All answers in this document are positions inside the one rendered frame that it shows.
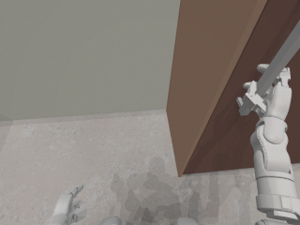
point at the right robot forearm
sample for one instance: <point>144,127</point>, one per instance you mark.
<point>277,196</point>

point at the wardrobe door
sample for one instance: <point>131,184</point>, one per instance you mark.
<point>225,142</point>

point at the left robot forearm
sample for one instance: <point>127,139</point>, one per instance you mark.
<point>58,219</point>

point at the robot left hand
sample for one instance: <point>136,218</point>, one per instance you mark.
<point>75,211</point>

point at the handle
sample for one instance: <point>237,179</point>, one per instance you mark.
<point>280,61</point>

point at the robot right hand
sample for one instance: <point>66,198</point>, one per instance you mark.
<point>277,99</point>

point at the left robot thigh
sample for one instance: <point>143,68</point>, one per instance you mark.
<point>113,220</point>

